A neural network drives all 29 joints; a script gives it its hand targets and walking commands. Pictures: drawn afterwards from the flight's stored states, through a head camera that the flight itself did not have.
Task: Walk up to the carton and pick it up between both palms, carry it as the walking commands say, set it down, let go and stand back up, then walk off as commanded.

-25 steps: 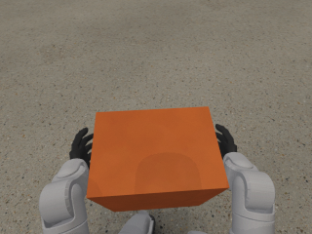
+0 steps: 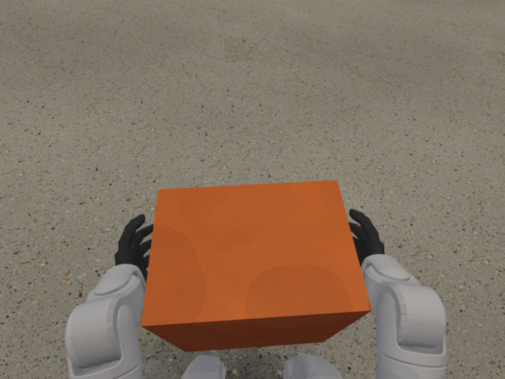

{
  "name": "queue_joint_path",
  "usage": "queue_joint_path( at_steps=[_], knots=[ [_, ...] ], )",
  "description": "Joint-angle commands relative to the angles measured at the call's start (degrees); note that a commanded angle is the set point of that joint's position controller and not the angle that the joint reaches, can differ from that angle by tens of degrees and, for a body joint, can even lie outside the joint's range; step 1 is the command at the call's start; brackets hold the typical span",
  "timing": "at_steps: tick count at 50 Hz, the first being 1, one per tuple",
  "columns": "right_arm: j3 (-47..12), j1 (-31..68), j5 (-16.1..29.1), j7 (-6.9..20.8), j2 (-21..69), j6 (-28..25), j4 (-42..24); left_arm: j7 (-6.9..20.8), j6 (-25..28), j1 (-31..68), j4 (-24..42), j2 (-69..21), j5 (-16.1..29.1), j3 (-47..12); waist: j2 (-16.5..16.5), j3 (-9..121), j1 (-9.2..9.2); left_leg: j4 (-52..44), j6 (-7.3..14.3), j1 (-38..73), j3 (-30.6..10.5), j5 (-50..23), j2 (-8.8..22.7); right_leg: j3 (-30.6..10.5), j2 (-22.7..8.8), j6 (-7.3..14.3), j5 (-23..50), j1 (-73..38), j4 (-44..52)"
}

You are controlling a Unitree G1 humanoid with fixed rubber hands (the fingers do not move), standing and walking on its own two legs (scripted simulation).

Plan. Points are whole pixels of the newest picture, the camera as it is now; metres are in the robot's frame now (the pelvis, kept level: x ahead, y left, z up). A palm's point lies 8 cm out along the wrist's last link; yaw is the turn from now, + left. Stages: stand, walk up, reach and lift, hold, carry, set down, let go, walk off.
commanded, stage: carry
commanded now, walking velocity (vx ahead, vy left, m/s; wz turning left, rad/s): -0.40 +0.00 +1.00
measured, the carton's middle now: (252, 276) +0.26 +0.01 +0.03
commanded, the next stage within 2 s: none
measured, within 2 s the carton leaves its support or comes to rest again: neither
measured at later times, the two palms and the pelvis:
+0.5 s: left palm out of the picture -0.07 +0.32 +0.08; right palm out of the picture +0.06 +0.02 +0.08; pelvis -0.22 +0.06 -0.01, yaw +25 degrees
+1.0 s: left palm out of the picture -0.36 +0.29 +0.12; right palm out of the picture -0.12 +0.07 +0.09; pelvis -0.40 +0.00 +0.01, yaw +48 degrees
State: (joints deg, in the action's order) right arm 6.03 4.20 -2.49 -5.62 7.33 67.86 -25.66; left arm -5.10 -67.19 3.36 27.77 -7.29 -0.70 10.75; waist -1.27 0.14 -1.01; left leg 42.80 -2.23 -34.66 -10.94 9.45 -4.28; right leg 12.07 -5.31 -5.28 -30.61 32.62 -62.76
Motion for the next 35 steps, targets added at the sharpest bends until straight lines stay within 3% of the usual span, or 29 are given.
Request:
queue_joint_path(
  at_steps=[1,3,4,5,6,7,8,9,10,11,13,14,16,19,21,22,23,24,25,26,27,28,29,32,35],
  knots=[
    [-38.7,23.6,16.6,8.3,47.6,-2.6,-13.9,6.7,1.4,29.8,12.8,-52.2,20.3,-53.3,21.9,21.9,0.02,-30.6,3.8,13.0,-22.1,-3.2,11.8,-9.2,6.7,2.1,0.8,-11.2,12.7],
    [-39.9,23.6,16.7,7.8,47.3,-2.6,-16.1,6.9,1.2,28.5,13.5,-51.2,20.8,-52.8,23.5,23.5,0.21,-35.2,-0.1,8.7,-19.8,-0.9,10.0,-5.3,8.8,3.6,-0.6,-25.8,29.5],
    [-40.6,24.0,16.5,7.3,47.0,-2.5,-17.2,7.2,0.8,27.0,12.7,-50.8,20.9,-51.9,23.9,24.6,0.44,-36.5,-3.8,4.2,-16.2,4.1,7.2,-3.9,7.6,4.1,0.3,-37.1,41.5],
    [-41.7,23.4,16.6,6.9,47.6,-2.2,-17.4,7.7,0.9,26.0,12.3,-50.3,20.6,-50.3,12.6,26.0,0.68,-27.5,-5.8,0.1,-10.2,12.3,3.1,-8.2,0.6,3.7,5.2,-45.8,49.4],
    [-43.3,24.0,17.4,6.8,48.9,-2.3,-20.1,8.1,1.6,26.7,12.7,-51.7,20.9,-49.5,-18.3,26.4,1.25,2.2,-5.6,-2.7,5.0,19.4,-5.2,-25.2,-23.5,11.5,8.4,-36.5,49.0],
    [-43.8,30.3,17.9,6.9,48.7,-2.1,-22.0,8.5,1.7,25.9,11.3,-52.4,20.1,-48.5,-20.2,20.5,0.78,24.6,-5.1,-5.4,10.1,20.8,0.5,-20.4,-32.2,15.1,20.9,-23.1,49.3],
    [-43.2,31.3,17.6,6.7,48.8,-2.1,-21.3,8.7,1.2,27.2,11.1,-51.7,20.1,-48.1,-10.2,16.1,-0.04,32.7,-2.7,-5.2,10.2,18.4,3.0,-11.1,-29.4,13.6,19.4,-15.5,49.6],
    [-42.7,29.1,17.2,6.5,48.6,-1.5,-19.1,8.7,0.8,27.7,11.9,-49.7,19.6,-47.0,-5.8,14.2,-0.57,39.1,-1.5,-3.4,10.0,17.2,2.9,-5.5,-26.2,13.4,19.4,-12.7,48.1],
    [-41.6,27.9,16.5,6.1,47.4,-0.8,-16.3,8.7,0.1,25.9,9.9,-47.8,18.5,-45.3,-2.6,12.9,-1.2,42.9,-0.2,-3.1,10.3,14.4,4.1,-0.6,-23.0,12.2,24.8,-14.7,43.6],
    [-42.2,27.5,17.1,6.0,46.6,-0.5,-15.8,8.7,0.1,24.6,9.6,-46.6,17.9,-44.6,-3.2,14.1,-1.34,42.8,-0.1,-3.3,10.6,15.7,3.4,1.1,-21.2,11.3,27.6,-18.4,40.5],
    [-42.2,28.9,16.9,5.6,43.6,0.8,-14.4,8.4,-0.7,23.8,8.0,-43.5,16.8,-43.6,-8.7,12.4,-0.66,37.9,-1.5,-5.3,13.6,18.0,5.7,2.9,-21.9,11.5,32.6,-22.4,36.5],
    [-42.4,30.0,17.1,5.5,42.7,1.1,-14.6,8.2,-0.9,23.1,7.3,-42.6,15.9,-42.9,-9.6,12.0,-0.6,34.0,-1.9,-4.5,14.8,19.1,6.7,3.9,-21.8,10.8,33.1,-22.7,35.7],
    [-42.5,29.5,17.0,5.6,43.1,1.5,-14.2,8.1,-1.1,22.3,6.3,-43.1,15.5,-42.9,-12.2,13.8,-0.83,23.4,-1.1,-0.5,16.2,18.5,7.9,6.1,-21.7,8.9,32.0,-22.9,34.3],
    [-42.8,29.7,18.1,6.1,44.7,1.3,-15.5,8.0,-0.9,21.6,6.4,-45.5,15.4,-44.1,-15.2,18.8,-0.3,12.4,0.3,5.9,18.5,17.4,7.4,6.7,-24.5,7.4,32.3,-22.9,32.3],
    [-41.9,28.6,18.1,6.6,45.1,1.1,-14.6,7.8,-0.8,22.4,7.5,-46.4,15.9,-45.5,-12.3,19.6,-0.33,3.2,1.9,9.2,16.3,18.3,7.1,7.0,-24.9,5.7,27.8,-20.8,26.6],
    [-41.7,27.4,18.1,6.8,45.9,1.0,-14.1,7.8,-0.8,22.4,7.8,-46.9,16.1,-46.0,-8.1,18.5,-1.26,-7.0,2.9,11.6,13.6,14.3,6.6,8.5,-22.6,3.2,22.3,-17.5,20.7],
    [-41.1,26.5,17.8,6.9,46.9,0.5,-13.9,7.8,-0.7,23.3,8.3,-46.6,16.5,-46.9,0.9,14.1,-1.77,-19.5,4.5,10.3,4.5,6.9,8.0,8.6,-18.0,0.5,10.5,-12.3,14.8],
    [-40.5,26.5,17.9,6.9,46.3,0.3,-13.9,7.9,-0.8,23.1,8.7,-47.7,16.6,-47.4,15.6,12.7,-0.75,-20.2,8.2,12.9,-17.0,-9.1,20.1,8.0,-11.2,-3.0,-8.0,0.4,4.6],
    [-40.0,26.6,18.5,6.9,47.0,-0.5,-15.8,7.8,-0.3,24.9,10.4,-49.8,17.0,-48.4,24.7,16.5,-0.6,-20.8,12.5,13.8,-29.9,-25.8,24.4,-0.5,-5.5,-5.2,-13.5,6.8,-5.7],
    [-39.3,25.6,17.9,7.2,48.1,-1.0,-15.8,7.8,0.4,26.7,11.2,-51.7,18.5,-50.6,21.3,19.7,-0.38,-18.2,12.8,17.1,-27.6,-31.6,21.2,-7.7,-2.8,-4.5,-10.7,5.9,-10.1],
    [-39.0,22.8,17.1,7.6,49.2,-1.6,-14.5,8.0,1.2,28.2,12.6,-53.3,20.4,-52.9,17.8,22.6,-0.12,-14.4,10.8,19.4,-21.6,-32.2,18.3,-9.6,-2.6,-3.7,-6.2,5.3,-11.5],
    [-39.7,22.5,17.2,8.1,50.3,-2.5,-14.6,8.0,2.3,28.5,13.8,-55.0,21.0,-54.1,14.7,25.2,0.17,-13.6,8.6,19.9,-17.5,-24.9,15.7,-9.6,-2.2,-3.0,-1.4,3.9,-12.4],
    [-39.6,21.9,17.0,8.4,51.0,-3.2,-14.5,8.1,2.8,28.7,14.6,-56.1,21.6,-54.9,15.6,25.5,0.21,-14.3,7.4,19.6,-16.0,-20.5,13.8,-9.2,-1.6,-2.1,0.3,3.3,-11.0],
    [-38.8,22.0,16.9,8.7,48.9,-4.2,-14.6,7.3,3.1,30.0,15.5,-54.5,20.9,-55.4,20.9,24.1,-0.16,-19.2,6.4,20.1,-20.1,-15.2,12.5,-10.1,1.2,-0.3,0.4,1.4,-4.9],
    [-39.5,21.0,16.2,8.3,47.0,-4.2,-15.9,7.0,2.5,27.5,14.6,-52.6,20.4,-54.9,21.0,23.3,-0.38,-23.5,6.3,18.4,-24.0,-12.6,12.4,-10.4,3.8,1.1,0.7,-4.6,5.6]
  ],
)
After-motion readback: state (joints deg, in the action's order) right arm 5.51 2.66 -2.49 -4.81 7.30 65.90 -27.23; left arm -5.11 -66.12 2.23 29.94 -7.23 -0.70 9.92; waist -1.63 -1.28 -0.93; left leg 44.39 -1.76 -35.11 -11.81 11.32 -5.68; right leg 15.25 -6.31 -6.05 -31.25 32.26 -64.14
